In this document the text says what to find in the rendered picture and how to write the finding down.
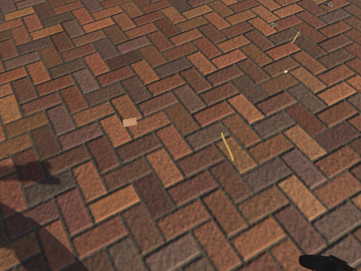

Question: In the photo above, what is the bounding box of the robot right hand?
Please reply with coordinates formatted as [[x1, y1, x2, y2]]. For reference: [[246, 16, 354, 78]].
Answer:
[[299, 255, 357, 271]]

